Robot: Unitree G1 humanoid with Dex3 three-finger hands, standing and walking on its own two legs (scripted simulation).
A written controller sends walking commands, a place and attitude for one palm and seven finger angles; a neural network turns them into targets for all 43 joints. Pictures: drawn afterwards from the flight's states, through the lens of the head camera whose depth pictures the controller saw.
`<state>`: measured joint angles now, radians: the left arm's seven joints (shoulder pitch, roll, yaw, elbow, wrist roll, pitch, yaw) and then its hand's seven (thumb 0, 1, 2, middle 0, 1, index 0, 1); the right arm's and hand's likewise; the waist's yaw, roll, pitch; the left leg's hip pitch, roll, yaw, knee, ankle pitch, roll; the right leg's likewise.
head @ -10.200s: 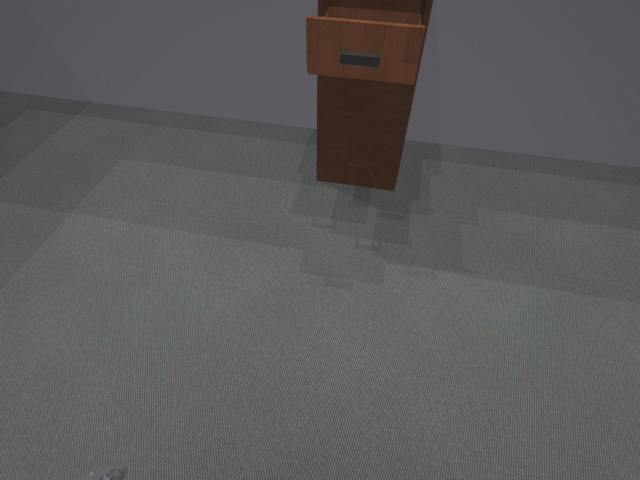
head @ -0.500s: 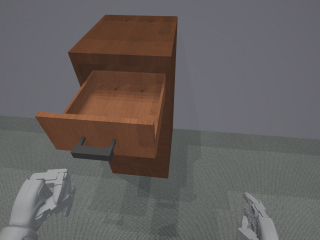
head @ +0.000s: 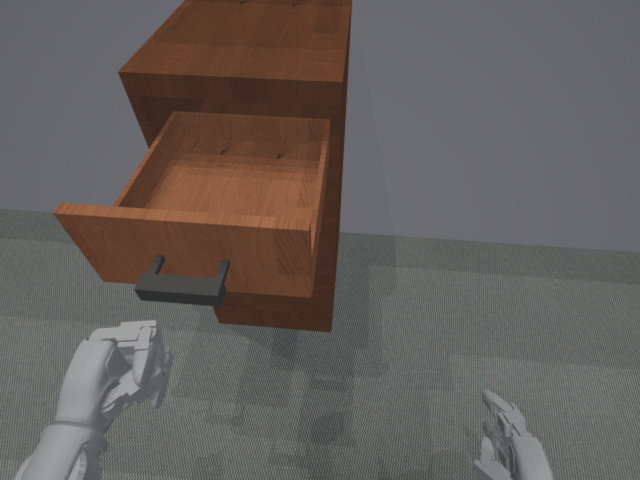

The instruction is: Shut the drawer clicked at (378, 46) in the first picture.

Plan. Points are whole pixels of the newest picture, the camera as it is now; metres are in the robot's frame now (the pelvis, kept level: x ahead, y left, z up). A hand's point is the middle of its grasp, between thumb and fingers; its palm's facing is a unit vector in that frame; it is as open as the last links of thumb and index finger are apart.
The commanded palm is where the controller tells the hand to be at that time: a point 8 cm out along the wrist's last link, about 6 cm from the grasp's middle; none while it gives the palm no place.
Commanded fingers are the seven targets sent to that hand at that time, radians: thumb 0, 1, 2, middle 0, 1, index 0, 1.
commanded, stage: bring the fist close to the handle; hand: left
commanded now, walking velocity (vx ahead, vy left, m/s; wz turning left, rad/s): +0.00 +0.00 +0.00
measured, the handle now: (186, 276) +0.37 +0.22 +0.03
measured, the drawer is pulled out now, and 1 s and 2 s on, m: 0.30 0.30 0.23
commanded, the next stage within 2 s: push the drawer shut in 0.94 s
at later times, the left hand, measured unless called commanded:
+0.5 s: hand (199, 354) +0.26 +0.17 +0.03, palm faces -0.03 -1.00 -0.06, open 3.3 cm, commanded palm +0.24 +0.23 +0.03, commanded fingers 0.00 0.90 0.90 -1.40 -1.60 -1.40 -1.60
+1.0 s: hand (202, 352) +0.26 +0.17 +0.02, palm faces -0.02 -1.00 -0.07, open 3.3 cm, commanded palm +0.24 +0.23 +0.03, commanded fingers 0.00 0.90 0.90 -1.40 -1.60 -1.40 -1.60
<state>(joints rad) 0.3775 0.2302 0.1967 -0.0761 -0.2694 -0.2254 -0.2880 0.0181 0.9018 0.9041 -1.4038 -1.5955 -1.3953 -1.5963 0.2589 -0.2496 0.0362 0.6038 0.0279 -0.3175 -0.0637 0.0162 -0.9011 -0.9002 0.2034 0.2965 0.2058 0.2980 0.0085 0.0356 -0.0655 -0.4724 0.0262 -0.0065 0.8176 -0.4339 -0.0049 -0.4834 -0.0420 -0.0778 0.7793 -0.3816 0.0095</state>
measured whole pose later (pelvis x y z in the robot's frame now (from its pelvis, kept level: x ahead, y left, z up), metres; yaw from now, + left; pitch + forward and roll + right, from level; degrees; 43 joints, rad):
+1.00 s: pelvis -0.01 -0.02 -0.03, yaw +0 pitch +12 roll +0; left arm 0.15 0.24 0.21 0.19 -0.26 -0.37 -0.28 0.02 0.90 0.90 -1.40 -1.60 -1.39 -1.60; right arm 0.25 -0.26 0.01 0.56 0.03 -0.18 -0.05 0.01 -0.90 -0.90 0.20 0.30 0.20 0.30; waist -0.02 0.04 -0.11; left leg -0.72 0.04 -0.01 0.99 -0.49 -0.03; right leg -0.75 -0.04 -0.08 0.98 -0.45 -0.02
